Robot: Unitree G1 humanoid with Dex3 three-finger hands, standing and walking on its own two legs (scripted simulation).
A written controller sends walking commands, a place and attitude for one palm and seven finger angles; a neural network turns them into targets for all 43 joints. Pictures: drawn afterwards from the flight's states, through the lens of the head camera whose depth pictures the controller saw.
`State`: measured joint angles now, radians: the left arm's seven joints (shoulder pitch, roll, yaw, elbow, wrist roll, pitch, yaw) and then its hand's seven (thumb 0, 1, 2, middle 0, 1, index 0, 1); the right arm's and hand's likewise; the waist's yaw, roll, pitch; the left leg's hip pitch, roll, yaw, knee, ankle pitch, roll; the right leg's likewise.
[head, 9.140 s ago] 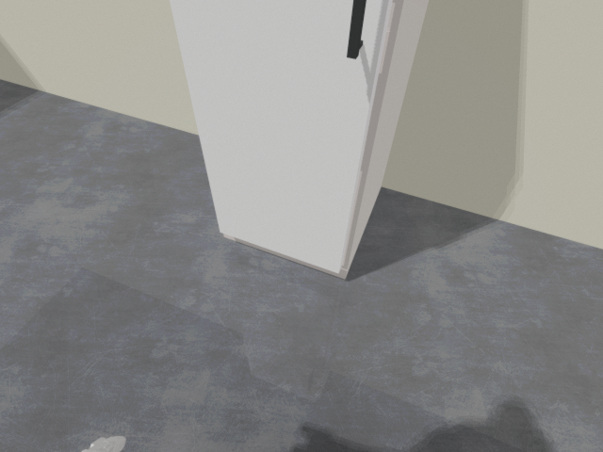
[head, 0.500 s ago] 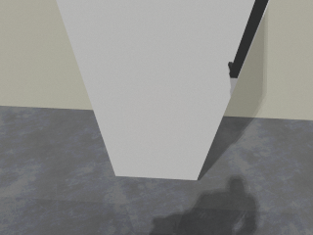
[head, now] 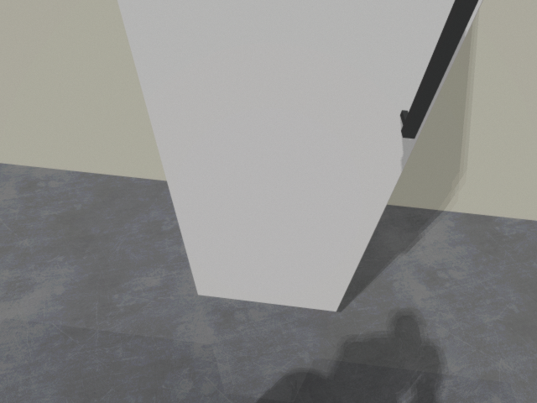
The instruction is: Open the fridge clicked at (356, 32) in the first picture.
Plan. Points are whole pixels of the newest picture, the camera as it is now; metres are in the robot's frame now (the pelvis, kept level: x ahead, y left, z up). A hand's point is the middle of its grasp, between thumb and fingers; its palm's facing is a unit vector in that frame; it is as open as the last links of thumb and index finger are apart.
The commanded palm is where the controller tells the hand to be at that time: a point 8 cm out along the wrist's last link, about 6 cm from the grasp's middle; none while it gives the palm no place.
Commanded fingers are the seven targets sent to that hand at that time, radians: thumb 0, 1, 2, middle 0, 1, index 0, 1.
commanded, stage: come to a stop and stand still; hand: right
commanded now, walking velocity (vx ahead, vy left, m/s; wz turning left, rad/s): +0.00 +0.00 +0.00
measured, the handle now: (434, 59) +0.53 -0.19 +0.27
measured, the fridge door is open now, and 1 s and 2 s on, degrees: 0 0 0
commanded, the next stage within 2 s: look again from close up in 0.12 s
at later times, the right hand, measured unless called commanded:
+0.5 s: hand out of the picture +0.04 -0.17 -0.16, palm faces +0.02 +0.97 -0.24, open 7.3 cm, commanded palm none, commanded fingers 0.00 -0.90 -0.90 0.20 0.30 0.20 0.30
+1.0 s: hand out of the picture +0.05 -0.15 -0.16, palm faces +0.02 +0.97 -0.23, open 7.4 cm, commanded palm none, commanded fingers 0.00 -0.90 -0.90 0.20 0.30 0.20 0.30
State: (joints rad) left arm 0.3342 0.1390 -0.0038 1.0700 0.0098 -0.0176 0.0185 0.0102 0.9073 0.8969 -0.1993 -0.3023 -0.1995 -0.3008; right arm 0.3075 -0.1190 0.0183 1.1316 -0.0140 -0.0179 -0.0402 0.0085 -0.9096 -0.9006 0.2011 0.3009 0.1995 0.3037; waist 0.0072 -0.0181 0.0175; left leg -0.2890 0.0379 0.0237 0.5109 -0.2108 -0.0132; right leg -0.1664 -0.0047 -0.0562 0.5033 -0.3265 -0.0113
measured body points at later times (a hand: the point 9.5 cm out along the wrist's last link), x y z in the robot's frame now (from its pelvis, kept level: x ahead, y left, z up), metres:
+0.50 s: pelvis +0.02 +0.02 +0.00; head +0.03 +0.04 +0.45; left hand +0.01 +0.24 -0.17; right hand +0.04 -0.22 -0.14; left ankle +0.04 +0.13 -0.74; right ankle -0.03 -0.11 -0.74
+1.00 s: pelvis +0.02 +0.03 +0.00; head +0.03 +0.05 +0.45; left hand +0.03 +0.26 -0.16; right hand +0.05 -0.20 -0.15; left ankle +0.04 +0.13 -0.74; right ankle -0.03 -0.11 -0.74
